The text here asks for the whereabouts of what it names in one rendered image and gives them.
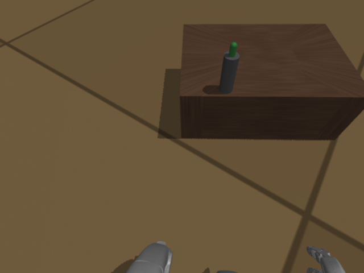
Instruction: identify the right robot hand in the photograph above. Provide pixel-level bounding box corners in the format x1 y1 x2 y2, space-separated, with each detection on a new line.
307 246 346 273

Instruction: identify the bottle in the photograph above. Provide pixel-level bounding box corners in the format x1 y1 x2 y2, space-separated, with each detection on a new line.
219 42 240 94

